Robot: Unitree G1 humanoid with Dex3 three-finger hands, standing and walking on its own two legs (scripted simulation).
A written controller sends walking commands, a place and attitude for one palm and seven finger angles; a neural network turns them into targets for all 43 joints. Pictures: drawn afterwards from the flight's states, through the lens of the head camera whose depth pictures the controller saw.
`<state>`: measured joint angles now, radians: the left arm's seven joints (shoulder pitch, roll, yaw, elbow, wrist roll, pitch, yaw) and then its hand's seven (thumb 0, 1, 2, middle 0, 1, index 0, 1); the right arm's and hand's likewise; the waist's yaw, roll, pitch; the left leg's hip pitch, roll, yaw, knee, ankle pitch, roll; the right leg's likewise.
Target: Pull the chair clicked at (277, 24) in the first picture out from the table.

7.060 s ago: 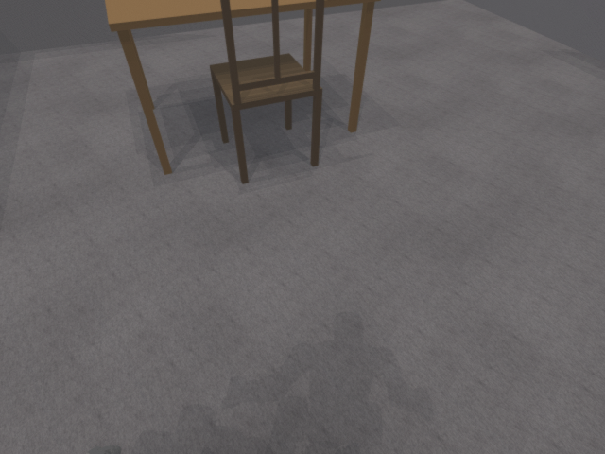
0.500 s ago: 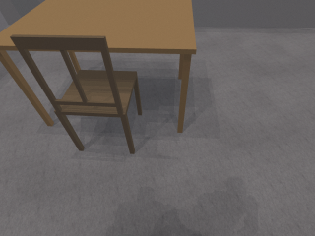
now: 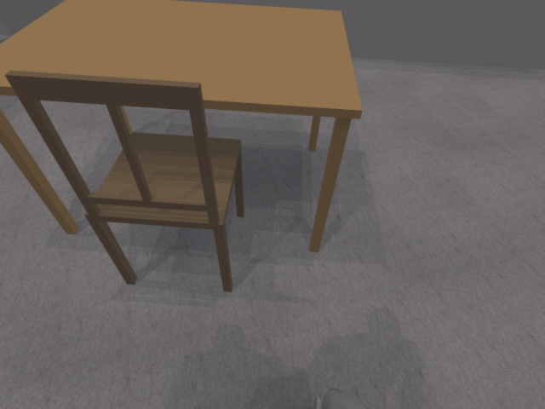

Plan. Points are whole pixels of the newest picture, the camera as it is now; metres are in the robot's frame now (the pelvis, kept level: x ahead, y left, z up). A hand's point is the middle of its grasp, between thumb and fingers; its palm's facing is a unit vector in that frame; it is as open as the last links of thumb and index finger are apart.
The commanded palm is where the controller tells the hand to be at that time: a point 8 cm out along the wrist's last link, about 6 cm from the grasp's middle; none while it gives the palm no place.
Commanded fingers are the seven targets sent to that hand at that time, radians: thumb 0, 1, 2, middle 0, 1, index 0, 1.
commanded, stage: take the last steps up to it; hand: left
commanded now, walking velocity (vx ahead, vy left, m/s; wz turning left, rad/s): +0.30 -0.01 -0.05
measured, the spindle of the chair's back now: (132, 157) +0.69 +0.40 -0.09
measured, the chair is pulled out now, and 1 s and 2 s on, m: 0.00 0.00 0.00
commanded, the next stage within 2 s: come to a stop and stand still in 0.40 s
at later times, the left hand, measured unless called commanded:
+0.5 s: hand (200, 376) +0.21 +0.14 -0.16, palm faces +0.05 -0.97 -0.22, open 7.2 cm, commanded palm none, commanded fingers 0.00 0.90 0.90 -0.20 -0.30 -0.20 -0.30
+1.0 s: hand (193, 373) +0.22 +0.15 -0.18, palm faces +0.02 -0.96 -0.27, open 7.4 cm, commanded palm none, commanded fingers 0.00 0.90 0.90 -0.20 -0.30 -0.20 -0.30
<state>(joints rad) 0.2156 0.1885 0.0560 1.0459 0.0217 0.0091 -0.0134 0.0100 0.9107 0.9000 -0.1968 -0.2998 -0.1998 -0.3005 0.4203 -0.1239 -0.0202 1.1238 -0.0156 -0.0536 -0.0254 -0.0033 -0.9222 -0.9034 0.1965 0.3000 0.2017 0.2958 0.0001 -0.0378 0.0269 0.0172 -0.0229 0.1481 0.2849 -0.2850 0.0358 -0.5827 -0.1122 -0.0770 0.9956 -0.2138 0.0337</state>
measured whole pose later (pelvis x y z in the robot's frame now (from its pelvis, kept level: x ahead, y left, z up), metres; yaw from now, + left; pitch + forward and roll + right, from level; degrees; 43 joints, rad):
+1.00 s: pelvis +0.18 -0.05 -0.02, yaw -3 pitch -1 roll +1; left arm 0.26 0.20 0.05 1.02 0.02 0.02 0.03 0.01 0.91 0.90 -0.20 -0.30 -0.20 -0.30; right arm 0.12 -0.16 -0.05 1.03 -0.02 0.04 -0.02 -0.01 -0.91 -0.90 0.20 0.30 0.20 0.30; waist 0.02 0.00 0.05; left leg -0.36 0.07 0.11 0.53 -0.15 -0.02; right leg -0.25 -0.06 -0.04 0.60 -0.37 0.02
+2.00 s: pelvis +0.17 -0.03 +0.00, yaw -1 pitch -1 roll +0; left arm 0.29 0.14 -0.01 1.14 0.02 -0.02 0.05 0.01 0.91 0.90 -0.20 -0.30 -0.20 -0.30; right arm 0.30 -0.13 0.01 1.10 -0.01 -0.01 -0.03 0.01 -0.92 -0.90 0.20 0.30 0.20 0.30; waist 0.00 0.00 0.05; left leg -0.19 0.01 0.07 0.49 -0.28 0.02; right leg -0.21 -0.07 -0.07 0.46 -0.23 0.04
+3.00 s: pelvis +0.12 -0.05 -0.01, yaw +0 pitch -2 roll +0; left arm 0.38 0.10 0.01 1.09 0.02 0.00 0.03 0.01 0.91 0.90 -0.20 -0.30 -0.20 -0.30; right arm 0.37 -0.09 0.00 1.09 -0.02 0.00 -0.03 0.00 -0.91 -0.90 0.20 0.30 0.20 0.30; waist 0.01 -0.01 -0.01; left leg -0.26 0.03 0.04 0.52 -0.23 -0.01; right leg -0.28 -0.05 -0.08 0.50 -0.19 0.00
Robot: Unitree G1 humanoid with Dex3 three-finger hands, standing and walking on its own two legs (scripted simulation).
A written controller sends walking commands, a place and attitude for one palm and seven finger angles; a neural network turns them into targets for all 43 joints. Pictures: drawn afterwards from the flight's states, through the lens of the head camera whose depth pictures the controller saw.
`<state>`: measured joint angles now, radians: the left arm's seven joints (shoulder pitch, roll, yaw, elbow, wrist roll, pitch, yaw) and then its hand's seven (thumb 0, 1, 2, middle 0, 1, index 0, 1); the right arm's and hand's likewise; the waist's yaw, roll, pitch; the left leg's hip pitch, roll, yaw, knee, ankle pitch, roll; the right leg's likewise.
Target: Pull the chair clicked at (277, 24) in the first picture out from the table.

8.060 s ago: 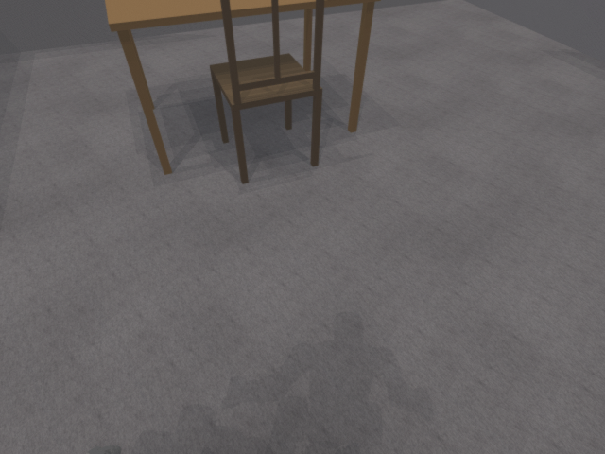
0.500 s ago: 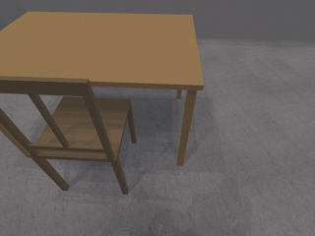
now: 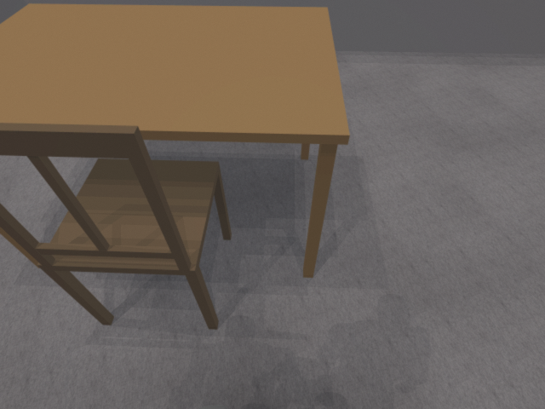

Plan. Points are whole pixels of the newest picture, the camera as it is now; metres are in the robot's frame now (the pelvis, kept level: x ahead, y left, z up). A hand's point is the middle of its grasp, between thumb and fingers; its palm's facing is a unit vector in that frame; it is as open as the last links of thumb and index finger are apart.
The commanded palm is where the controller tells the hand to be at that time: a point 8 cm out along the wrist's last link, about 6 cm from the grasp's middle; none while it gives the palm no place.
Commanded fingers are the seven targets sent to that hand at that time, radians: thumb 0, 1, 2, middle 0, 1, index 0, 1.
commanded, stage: come to a stop and stand still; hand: left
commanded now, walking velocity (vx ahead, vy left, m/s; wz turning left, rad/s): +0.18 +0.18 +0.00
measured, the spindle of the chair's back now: (75, 208) +0.48 +0.47 -0.07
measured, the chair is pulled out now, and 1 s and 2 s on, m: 0.00 0.00 0.00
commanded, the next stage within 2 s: look again from close up in 0.82 s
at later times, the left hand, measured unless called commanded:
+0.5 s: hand out of the picture -0.01 +0.19 -0.17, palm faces +0.09 -0.98 -0.19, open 7.3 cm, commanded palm none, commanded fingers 0.00 0.90 0.90 -0.20 -0.30 -0.20 -0.30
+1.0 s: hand out of the picture -0.03 +0.18 -0.17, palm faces +0.04 -0.98 -0.18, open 7.4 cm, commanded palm none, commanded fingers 0.00 0.90 0.90 -0.20 -0.30 -0.20 -0.30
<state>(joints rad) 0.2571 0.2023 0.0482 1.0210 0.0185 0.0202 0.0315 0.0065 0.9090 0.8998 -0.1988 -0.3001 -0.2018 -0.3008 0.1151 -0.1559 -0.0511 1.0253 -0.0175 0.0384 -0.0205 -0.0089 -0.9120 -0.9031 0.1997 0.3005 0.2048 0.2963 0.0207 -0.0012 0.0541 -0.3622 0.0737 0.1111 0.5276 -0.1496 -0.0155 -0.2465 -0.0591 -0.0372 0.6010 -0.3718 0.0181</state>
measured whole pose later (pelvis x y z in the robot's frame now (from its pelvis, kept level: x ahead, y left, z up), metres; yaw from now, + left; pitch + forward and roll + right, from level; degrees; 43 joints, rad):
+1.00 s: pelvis -0.02 +0.02 +0.01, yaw +2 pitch -1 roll +0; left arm 0.29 0.14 -0.01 1.14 0.02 -0.02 0.05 0.01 0.91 0.90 -0.20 -0.30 -0.20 -0.30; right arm 0.30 -0.13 0.01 1.10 -0.01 -0.01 -0.03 0.01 -0.92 -0.90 0.20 0.30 0.20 0.30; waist 0.00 0.00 0.05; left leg -0.19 0.01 0.07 0.49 -0.28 0.02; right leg -0.21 -0.07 -0.07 0.46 -0.23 0.04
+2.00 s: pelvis -0.06 +0.00 +0.01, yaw +2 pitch -2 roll +0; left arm 0.38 0.10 0.01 1.09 0.02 0.00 0.03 0.01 0.91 0.90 -0.20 -0.30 -0.20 -0.30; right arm 0.37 -0.09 0.00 1.09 -0.02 0.00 -0.03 0.00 -0.91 -0.90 0.20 0.30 0.20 0.30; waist 0.01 -0.01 -0.01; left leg -0.26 0.03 0.04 0.52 -0.23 -0.01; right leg -0.28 -0.05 -0.08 0.50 -0.19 0.00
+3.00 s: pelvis -0.05 -0.01 +0.01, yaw +3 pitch -2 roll +0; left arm 0.37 0.10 0.02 1.09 0.02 -0.01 0.03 0.01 0.91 0.90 -0.20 -0.30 -0.20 -0.30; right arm 0.35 -0.09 0.00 1.10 -0.02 -0.01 -0.03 0.00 -0.91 -0.90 0.20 0.30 0.20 0.30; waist 0.01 -0.02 0.01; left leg -0.23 0.04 0.04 0.48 -0.23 -0.01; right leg -0.24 -0.04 -0.09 0.47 -0.20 0.00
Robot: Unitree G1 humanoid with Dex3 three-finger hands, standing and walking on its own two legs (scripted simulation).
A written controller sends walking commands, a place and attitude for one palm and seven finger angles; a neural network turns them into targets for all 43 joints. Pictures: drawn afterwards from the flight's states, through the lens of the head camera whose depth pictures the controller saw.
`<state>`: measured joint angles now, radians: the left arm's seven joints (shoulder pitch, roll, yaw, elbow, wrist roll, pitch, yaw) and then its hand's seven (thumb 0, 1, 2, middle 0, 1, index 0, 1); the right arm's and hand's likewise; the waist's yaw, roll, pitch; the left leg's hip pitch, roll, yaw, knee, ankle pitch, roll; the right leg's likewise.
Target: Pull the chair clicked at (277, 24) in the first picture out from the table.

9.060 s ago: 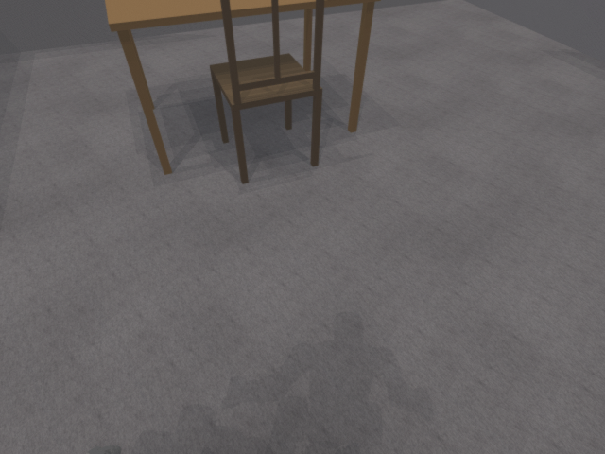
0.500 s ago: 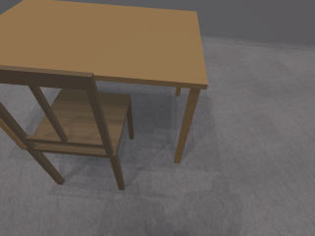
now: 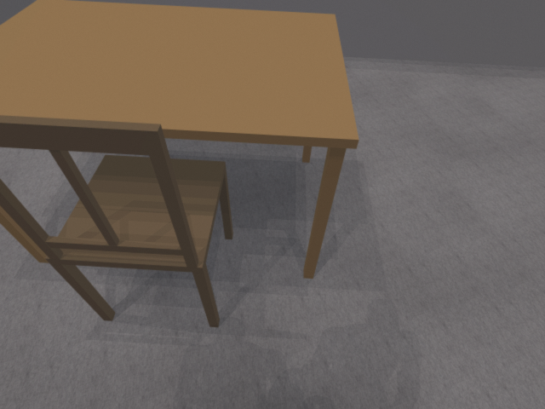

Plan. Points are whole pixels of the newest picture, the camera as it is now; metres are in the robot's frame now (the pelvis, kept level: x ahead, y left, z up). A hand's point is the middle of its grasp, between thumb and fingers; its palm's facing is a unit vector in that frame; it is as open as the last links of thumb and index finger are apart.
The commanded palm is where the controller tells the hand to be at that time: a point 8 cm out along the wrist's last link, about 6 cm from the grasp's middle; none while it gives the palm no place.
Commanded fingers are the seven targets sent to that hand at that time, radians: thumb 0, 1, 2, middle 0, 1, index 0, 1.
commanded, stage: look again from close up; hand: left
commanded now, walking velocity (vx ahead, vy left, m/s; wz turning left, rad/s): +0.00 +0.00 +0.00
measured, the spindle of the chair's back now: (90, 202) +0.51 +0.43 -0.08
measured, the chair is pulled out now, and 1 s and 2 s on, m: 0.00 0.00 0.00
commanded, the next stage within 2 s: none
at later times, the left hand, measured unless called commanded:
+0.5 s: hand out of the picture -0.05 +0.15 -0.18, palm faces +0.06 -0.99 -0.16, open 7.4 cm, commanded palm none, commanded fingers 0.00 0.90 0.90 -0.20 -0.30 -0.20 -0.30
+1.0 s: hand out of the picture -0.08 +0.13 -0.18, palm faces +0.09 -0.99 -0.14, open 7.4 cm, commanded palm none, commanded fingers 0.00 0.90 0.90 -0.20 -0.30 -0.20 -0.30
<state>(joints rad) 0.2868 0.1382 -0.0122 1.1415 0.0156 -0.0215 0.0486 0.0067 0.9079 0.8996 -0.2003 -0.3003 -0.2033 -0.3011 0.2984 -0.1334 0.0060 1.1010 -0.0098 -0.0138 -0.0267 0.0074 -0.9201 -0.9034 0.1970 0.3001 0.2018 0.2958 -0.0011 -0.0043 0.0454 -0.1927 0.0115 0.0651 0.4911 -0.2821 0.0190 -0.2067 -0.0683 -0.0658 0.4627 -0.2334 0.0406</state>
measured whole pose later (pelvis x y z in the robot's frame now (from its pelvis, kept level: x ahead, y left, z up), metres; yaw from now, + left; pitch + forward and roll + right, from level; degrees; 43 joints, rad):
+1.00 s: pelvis -0.05 -0.02 +0.00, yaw +1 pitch -2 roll +0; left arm 0.38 0.10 0.01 1.09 0.02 0.00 0.03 0.01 0.91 0.90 -0.20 -0.30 -0.20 -0.30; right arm 0.37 -0.09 0.00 1.09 -0.02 0.00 -0.03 0.00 -0.91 -0.90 0.20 0.30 0.20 0.30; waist 0.01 -0.01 -0.01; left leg -0.26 0.03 0.04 0.52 -0.23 -0.01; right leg -0.28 -0.05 -0.08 0.50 -0.19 0.00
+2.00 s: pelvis -0.03 -0.03 +0.00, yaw +1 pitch -2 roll +0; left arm 0.37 0.10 0.02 1.09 0.02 -0.01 0.03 0.01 0.91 0.90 -0.20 -0.30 -0.20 -0.30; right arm 0.35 -0.09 0.00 1.10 -0.02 -0.01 -0.03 0.00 -0.91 -0.90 0.20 0.30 0.20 0.30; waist 0.01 -0.02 0.01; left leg -0.23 0.04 0.04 0.48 -0.23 -0.01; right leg -0.24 -0.04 -0.09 0.47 -0.20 0.00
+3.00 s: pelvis -0.02 -0.03 +0.00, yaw +1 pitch -1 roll +0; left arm 0.35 0.10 0.01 1.10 0.02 -0.01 0.03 0.01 0.91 0.90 -0.20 -0.30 -0.20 -0.30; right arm 0.34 -0.09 0.00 1.11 -0.02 -0.01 -0.03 0.00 -0.91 -0.90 0.19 0.30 0.20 0.30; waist 0.02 -0.02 0.02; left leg -0.21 0.05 0.03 0.47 -0.24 -0.02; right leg -0.23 -0.03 -0.09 0.47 -0.22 -0.01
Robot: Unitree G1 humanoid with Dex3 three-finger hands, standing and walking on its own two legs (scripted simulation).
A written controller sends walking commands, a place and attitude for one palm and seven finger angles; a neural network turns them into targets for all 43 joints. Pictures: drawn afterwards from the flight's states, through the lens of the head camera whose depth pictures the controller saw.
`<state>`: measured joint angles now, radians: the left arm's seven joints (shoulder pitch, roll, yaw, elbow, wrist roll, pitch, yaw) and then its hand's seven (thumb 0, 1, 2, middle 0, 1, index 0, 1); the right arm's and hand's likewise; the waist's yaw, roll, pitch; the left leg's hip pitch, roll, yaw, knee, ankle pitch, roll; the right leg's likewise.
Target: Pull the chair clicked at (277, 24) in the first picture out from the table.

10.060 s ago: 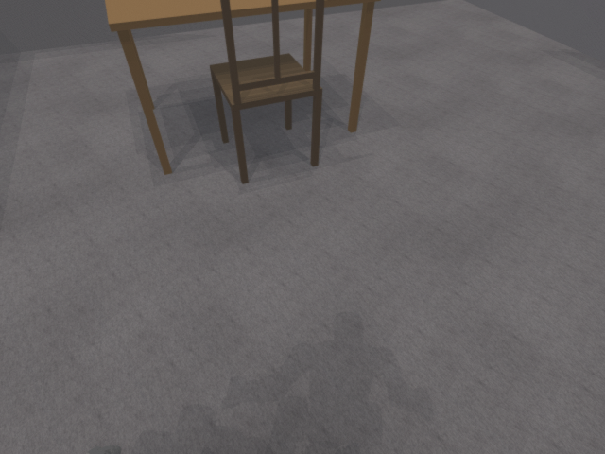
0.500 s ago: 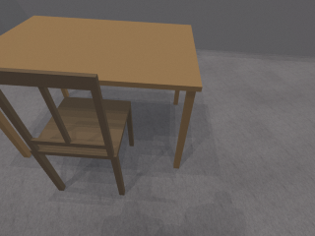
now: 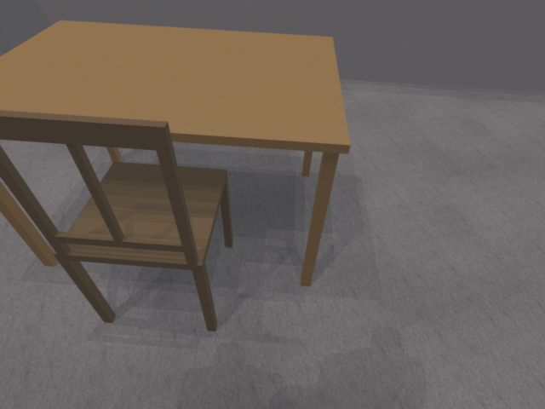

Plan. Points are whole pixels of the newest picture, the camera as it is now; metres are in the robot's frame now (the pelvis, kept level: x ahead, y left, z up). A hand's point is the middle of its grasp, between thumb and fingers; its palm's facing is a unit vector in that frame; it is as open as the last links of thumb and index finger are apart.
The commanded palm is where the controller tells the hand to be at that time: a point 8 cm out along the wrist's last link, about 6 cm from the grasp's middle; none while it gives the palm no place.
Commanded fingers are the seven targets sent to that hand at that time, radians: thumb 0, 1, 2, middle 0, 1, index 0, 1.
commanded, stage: look again from close up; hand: left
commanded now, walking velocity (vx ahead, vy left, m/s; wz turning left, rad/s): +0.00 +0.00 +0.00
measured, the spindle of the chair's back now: (99, 197) +0.56 +0.45 -0.08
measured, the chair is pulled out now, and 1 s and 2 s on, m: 0.00 0.00 0.00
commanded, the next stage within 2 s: none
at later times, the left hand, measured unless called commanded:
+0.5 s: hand out of the picture -0.01 +0.14 -0.18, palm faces +0.08 -0.99 -0.13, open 7.4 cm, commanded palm none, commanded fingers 0.00 0.90 0.90 -0.20 -0.30 -0.20 -0.30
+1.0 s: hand out of the picture -0.01 +0.14 -0.18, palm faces +0.09 -0.99 -0.13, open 7.4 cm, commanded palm none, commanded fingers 0.00 0.90 0.90 -0.20 -0.30 -0.20 -0.30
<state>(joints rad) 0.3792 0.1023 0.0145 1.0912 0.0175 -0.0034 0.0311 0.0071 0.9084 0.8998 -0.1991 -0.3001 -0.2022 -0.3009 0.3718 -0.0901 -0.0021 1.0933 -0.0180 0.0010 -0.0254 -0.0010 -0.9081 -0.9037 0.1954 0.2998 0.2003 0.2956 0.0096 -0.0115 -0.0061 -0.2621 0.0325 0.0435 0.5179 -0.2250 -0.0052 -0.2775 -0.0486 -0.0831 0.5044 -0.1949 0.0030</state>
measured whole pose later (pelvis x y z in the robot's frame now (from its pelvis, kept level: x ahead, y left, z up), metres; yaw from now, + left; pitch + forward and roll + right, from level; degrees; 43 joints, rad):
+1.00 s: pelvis +0.01 +0.00 +0.00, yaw +0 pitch -2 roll +0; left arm 0.37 0.10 0.02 1.09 0.02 -0.01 0.03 0.01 0.91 0.90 -0.20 -0.30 -0.20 -0.30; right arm 0.35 -0.09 0.00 1.10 -0.02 -0.01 -0.03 0.00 -0.91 -0.90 0.20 0.30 0.20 0.30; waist 0.01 -0.02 0.01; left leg -0.23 0.04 0.04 0.48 -0.23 -0.01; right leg -0.24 -0.04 -0.09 0.47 -0.20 0.00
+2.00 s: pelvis +0.03 -0.01 +0.00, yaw +0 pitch -1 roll +0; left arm 0.35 0.10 0.01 1.10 0.02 -0.01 0.03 0.01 0.91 0.90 -0.20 -0.30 -0.20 -0.30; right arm 0.34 -0.09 0.00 1.11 -0.02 -0.01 -0.03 0.00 -0.91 -0.90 0.19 0.30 0.20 0.30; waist 0.02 -0.02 0.02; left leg -0.21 0.05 0.03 0.47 -0.24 -0.02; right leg -0.23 -0.03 -0.09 0.47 -0.22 -0.01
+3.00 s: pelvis +0.10 +0.01 -0.01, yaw +1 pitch +1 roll +1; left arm 0.34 0.13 0.06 1.04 0.03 -0.03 0.01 0.01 0.91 0.90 -0.20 -0.30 -0.20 -0.30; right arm 0.42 -0.09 0.00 1.08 -0.02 -0.03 -0.03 0.00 -0.91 -0.90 0.20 0.30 0.20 0.30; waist 0.01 -0.03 0.03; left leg -0.20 -0.01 0.07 0.61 -0.41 0.02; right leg -0.30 -0.06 -0.11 0.63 -0.32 -0.05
